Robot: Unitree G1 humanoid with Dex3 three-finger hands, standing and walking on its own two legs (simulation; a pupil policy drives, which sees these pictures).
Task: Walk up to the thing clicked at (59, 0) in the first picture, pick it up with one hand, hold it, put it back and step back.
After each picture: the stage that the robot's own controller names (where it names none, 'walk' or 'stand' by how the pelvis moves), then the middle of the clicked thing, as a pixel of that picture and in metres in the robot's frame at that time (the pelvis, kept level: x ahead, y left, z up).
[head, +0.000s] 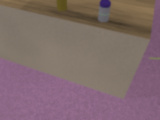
stand; out of the picture +1.03 +0.14 +0.04
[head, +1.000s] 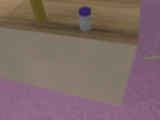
walk; (36, 2) +0.89 +0.29 +0.05
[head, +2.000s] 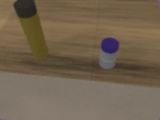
walk; (33, 32) +0.54 +0.22 +0.08
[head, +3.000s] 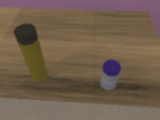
stand; (33, 56) +0.46 +0.20 +0.05
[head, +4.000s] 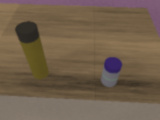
stand; (34, 53) +0.46 +0.20 +0.04
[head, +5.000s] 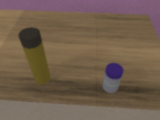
stand; (37, 59) +0.45 +0.19 +0.04
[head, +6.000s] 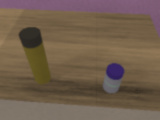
stand; (37, 58) +0.45 +0.19 +0.04
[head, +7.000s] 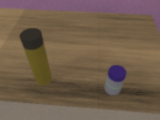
rise first; (38, 60) +0.44 +0.18 +0.04
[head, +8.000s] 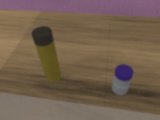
rise first; (48, 57) +0.46 +0.18 +0.04
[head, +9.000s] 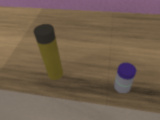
go down; (50, 55) +0.47 +0.17 +0.04
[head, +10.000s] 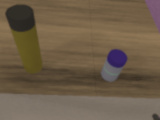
go down; (27, 44) +0.46 +0.16 +0.07
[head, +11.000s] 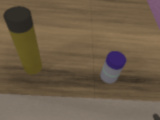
approach; (26, 45) +0.46 +0.17 +0.07
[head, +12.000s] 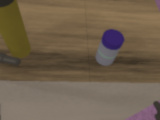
close in; (10, 24) +0.48 +0.18 +0.12
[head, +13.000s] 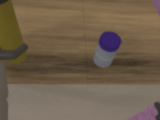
lift; (5, 27) +0.48 +0.19 +0.12
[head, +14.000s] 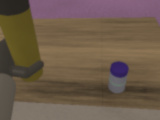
lift; (22, 40) +0.33 +0.15 +0.27
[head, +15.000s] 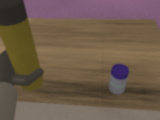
hold; (21, 50) +0.33 +0.17 +0.23
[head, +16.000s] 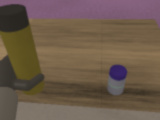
hold; (23, 55) +0.33 +0.17 +0.21
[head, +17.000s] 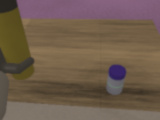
crouch; (12, 39) +0.36 +0.19 +0.24
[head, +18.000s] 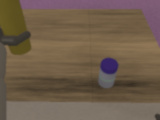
lower; (10, 13) +0.47 +0.19 +0.24
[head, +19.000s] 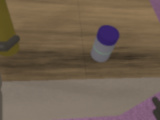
lower; out of the picture +0.50 +0.19 +0.12
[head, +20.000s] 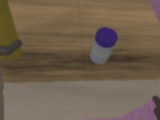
lower; out of the picture +0.49 +0.19 +0.12
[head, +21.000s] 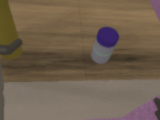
lower; (0, 21) +0.49 +0.19 +0.12
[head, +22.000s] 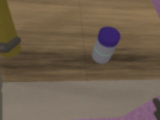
lower; out of the picture +0.50 +0.19 +0.12
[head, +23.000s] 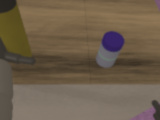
open; (11, 29) +0.47 +0.17 +0.12
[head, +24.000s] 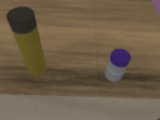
sink last; (30, 46) +0.45 +0.16 +0.09
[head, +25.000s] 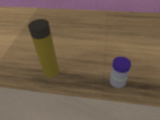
stand; (45, 51) +0.48 +0.18 +0.07
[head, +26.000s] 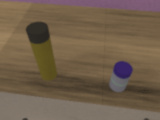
stand; (44, 54) +0.45 +0.17 +0.05
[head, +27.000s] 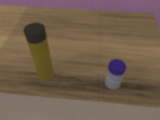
stand; (41, 54) +0.47 +0.18 +0.04
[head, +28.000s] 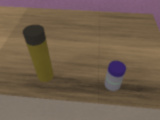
stand; (40, 56) +0.46 +0.18 +0.04
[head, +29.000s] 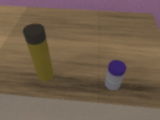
stand; (40, 55) +0.46 +0.18 +0.04
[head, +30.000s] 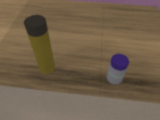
walk; (42, 48) +0.48 +0.17 +0.05
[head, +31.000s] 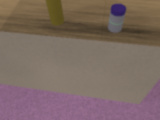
walk; out of the picture +0.73 +0.16 +0.06
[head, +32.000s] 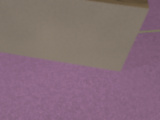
walk; out of the picture +1.10 +0.15 +0.06
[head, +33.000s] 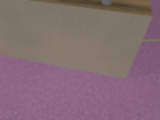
stand; out of the picture +1.13 +0.12 +0.06
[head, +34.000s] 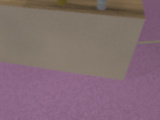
stand; out of the picture +1.14 +0.14 +0.04
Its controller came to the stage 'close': yes
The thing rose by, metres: 0.20
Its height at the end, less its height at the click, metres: +0.00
